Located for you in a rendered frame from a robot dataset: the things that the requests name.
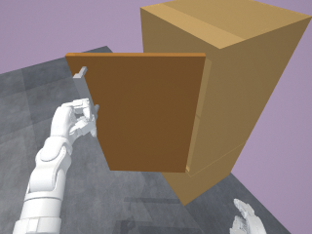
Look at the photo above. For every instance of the left robot forearm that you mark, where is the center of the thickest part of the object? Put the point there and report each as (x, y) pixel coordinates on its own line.
(44, 194)

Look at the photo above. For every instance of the cupboard door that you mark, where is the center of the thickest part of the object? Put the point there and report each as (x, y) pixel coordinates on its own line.
(147, 106)

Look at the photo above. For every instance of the left robot hand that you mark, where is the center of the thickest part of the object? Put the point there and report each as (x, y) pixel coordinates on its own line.
(65, 124)

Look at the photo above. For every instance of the handle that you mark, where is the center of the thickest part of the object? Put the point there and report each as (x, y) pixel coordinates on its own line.
(83, 90)

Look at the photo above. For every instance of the right robot hand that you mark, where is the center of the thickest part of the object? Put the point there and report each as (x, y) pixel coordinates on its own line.
(251, 224)

